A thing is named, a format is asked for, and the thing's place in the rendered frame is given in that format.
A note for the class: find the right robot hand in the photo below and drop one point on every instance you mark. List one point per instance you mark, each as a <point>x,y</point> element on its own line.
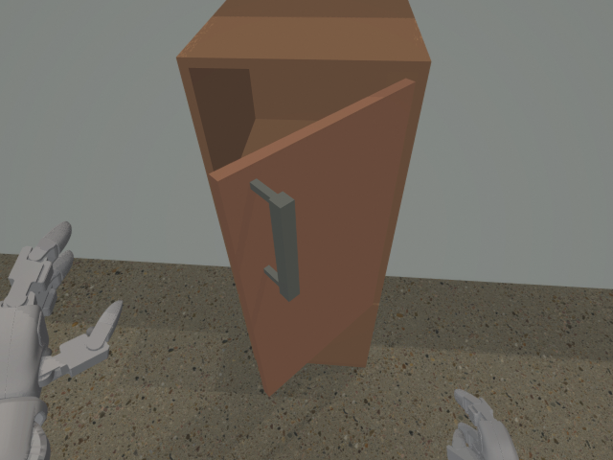
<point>491,440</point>

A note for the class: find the left robot forearm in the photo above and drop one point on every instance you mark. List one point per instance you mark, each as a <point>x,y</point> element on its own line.
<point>21,434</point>

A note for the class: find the left robot hand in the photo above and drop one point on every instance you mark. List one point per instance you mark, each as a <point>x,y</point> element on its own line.
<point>34,278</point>

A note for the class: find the cupboard door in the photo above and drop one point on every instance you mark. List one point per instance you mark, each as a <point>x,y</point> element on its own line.
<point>342,172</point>

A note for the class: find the handle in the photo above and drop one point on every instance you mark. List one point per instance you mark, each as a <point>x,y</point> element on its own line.
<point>283,221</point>

